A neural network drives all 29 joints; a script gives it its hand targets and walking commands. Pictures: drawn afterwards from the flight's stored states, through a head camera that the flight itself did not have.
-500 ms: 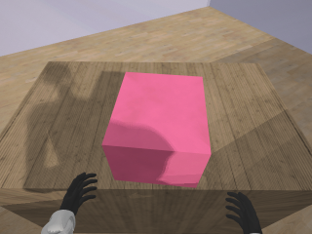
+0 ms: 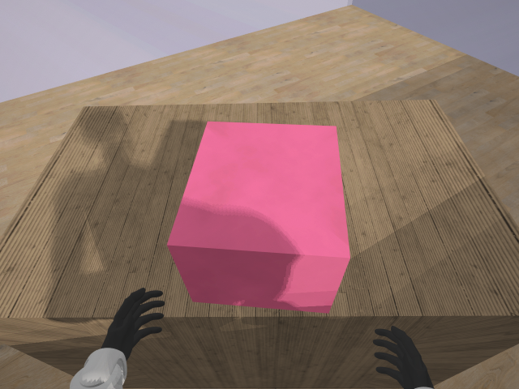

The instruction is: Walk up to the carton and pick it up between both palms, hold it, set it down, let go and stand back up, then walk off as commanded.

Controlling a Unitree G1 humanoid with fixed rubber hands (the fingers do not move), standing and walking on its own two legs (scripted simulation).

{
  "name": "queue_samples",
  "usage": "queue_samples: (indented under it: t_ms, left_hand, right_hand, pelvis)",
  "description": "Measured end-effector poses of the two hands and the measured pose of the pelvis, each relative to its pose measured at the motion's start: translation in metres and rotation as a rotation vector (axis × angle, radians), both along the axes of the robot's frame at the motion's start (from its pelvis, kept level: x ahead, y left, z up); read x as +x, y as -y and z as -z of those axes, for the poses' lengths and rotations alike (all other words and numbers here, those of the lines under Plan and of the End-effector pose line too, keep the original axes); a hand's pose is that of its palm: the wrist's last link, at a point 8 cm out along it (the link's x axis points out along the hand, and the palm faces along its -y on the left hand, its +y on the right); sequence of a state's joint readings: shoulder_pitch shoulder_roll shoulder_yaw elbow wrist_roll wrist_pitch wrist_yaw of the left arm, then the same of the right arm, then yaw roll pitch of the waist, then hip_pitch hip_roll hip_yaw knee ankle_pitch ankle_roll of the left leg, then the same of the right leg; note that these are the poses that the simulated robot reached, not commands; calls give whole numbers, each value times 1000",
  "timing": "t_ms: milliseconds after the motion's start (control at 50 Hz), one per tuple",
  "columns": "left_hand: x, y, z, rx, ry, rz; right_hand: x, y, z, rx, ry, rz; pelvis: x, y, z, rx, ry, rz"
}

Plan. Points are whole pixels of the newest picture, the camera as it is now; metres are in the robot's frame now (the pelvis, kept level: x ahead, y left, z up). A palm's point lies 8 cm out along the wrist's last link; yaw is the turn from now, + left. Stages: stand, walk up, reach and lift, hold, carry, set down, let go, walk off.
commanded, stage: let go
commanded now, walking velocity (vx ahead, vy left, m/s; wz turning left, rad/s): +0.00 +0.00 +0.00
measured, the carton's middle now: (265, 212) +0.42 +0.01 +0.00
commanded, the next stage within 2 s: stand in 0.10 s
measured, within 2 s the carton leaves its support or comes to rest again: neither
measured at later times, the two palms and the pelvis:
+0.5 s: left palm (119, 346) +0.19 +0.23 -0.03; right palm out of the picture +0.10 -0.28 -0.10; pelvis +0.01 +0.01 +0.00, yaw +0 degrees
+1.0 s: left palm (119, 347) +0.19 +0.23 -0.03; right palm out of the picture +0.10 -0.28 -0.10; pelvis +0.01 +0.01 +0.00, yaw +0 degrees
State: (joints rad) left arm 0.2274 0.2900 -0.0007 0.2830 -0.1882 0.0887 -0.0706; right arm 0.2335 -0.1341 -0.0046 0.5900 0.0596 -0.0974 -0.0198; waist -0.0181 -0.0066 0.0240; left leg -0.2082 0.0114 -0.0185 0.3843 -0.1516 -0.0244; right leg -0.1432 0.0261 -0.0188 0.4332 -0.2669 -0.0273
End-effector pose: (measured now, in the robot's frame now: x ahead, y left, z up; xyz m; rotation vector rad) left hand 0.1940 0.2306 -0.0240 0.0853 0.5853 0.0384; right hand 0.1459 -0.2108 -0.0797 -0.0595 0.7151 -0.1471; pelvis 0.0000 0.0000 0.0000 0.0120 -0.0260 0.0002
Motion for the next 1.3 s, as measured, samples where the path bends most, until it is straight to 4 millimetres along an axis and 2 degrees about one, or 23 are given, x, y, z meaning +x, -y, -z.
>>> queue_samples:
  t_ms: [140,300,400,1300]
  left_hand:
    - [1,2,-1,41,-9,27]
    - [-2,0,2,68,43,83]
    - [-3,-2,3,59,66,91]
    - [-5,-2,5,61,90,89]
  right_hand:
    - [2,5,6,-18,-33,-41]
    - [-30,52,20,-147,-244,-46]
    - [-43,68,21,-187,-313,-25]
    - [-49,69,22,-181,-340,-27]
  pelvis:
    - [2,0,0,-1,1,1]
    - [6,-9,2,-13,13,1]
    - [8,-12,2,-17,15,1]
    - [8,-13,2,-18,16,1]
